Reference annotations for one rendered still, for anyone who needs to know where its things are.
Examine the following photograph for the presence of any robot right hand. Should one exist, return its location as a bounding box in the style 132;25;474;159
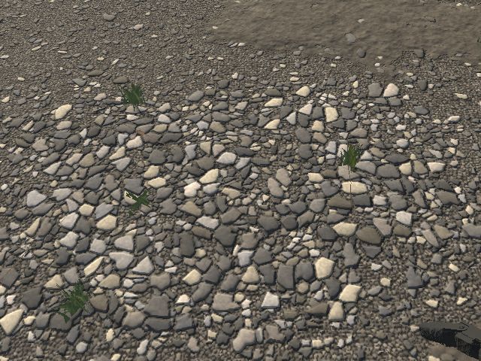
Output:
419;321;481;361

